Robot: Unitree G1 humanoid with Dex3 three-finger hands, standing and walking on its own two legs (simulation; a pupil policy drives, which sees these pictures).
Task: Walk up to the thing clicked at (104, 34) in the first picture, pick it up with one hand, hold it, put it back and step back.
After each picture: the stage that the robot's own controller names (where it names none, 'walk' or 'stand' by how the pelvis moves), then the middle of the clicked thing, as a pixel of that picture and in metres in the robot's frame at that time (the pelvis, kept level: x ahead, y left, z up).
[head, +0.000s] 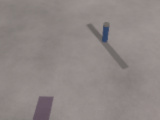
stand; (105, 32) +1.51 -0.23 -0.65
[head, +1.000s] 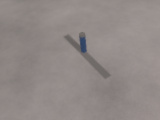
walk; (83, 42) +1.39 +0.14 -0.63
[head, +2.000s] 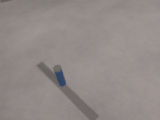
walk; (60, 76) +0.90 +0.33 -0.65
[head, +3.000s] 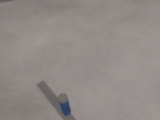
walk; (64, 105) +0.58 +0.23 -0.64
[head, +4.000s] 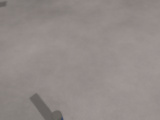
stand; out of the picture +0.46 +0.24 -0.64
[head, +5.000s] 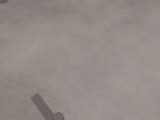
stand; out of the picture +0.44 +0.22 -0.66
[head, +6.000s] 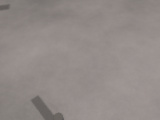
stand; out of the picture +0.47 +0.23 -0.66
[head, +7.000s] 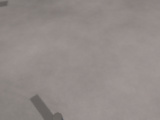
stand; out of the picture +0.45 +0.23 -0.66
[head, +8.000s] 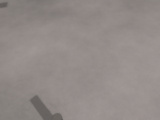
go down; out of the picture +0.46 +0.23 -0.66
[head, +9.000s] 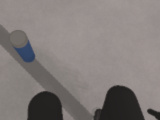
go down; (24, 48) +0.53 +0.25 -0.32
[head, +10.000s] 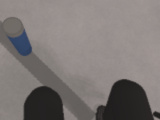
approach; (19, 39) +0.54 +0.25 -0.26
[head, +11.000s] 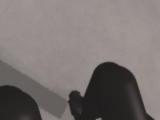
close in; out of the picture +0.52 +0.30 -0.17
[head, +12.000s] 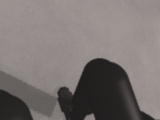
close; out of the picture +0.51 +0.31 -0.17
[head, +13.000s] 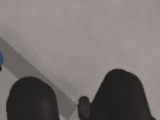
lift; out of the picture +0.39 +0.27 -0.14
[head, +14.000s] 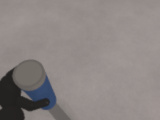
lift; (40, 90) +0.32 +0.16 +0.03
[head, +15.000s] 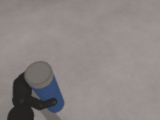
hold; (48, 91) +0.32 +0.14 +0.03
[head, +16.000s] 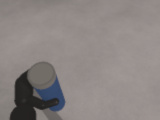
crouch; (50, 91) +0.32 +0.14 +0.03
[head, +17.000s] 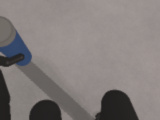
crouch; (13, 47) +0.46 +0.20 -0.06
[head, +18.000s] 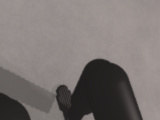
lower; out of the picture +0.49 +0.28 -0.18
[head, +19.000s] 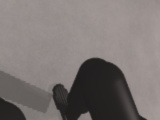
lower; out of the picture +0.50 +0.29 -0.18
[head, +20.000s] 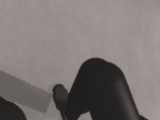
lower; out of the picture +0.50 +0.29 -0.18
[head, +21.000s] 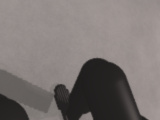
lower; out of the picture +0.49 +0.29 -0.18
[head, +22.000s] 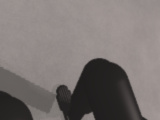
loosen; out of the picture +0.49 +0.27 -0.18
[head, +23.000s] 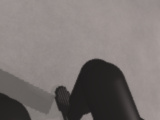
withdraw; out of the picture +0.49 +0.26 -0.19
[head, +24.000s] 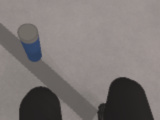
walk; (31, 45) +0.51 +0.20 -0.24
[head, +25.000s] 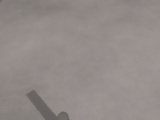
stand; out of the picture +0.44 +0.16 -0.58
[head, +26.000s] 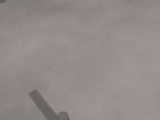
stand; out of the picture +0.45 +0.17 -0.60
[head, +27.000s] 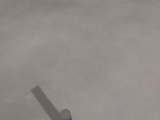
stand; out of the picture +0.44 +0.17 -0.60
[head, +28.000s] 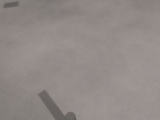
walk; out of the picture +0.46 +0.16 -0.65
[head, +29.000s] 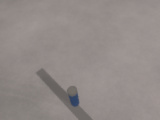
walk; (73, 97) +0.54 +0.15 -0.64
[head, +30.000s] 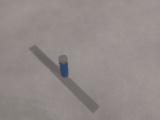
walk; (63, 66) +0.80 +0.16 -0.63
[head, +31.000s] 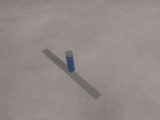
stand; (70, 61) +1.05 +0.23 -0.64
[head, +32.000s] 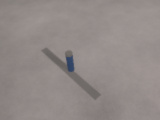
stand; (70, 61) +1.05 +0.19 -0.66
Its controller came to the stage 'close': yes
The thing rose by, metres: 0.68
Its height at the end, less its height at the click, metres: +0.00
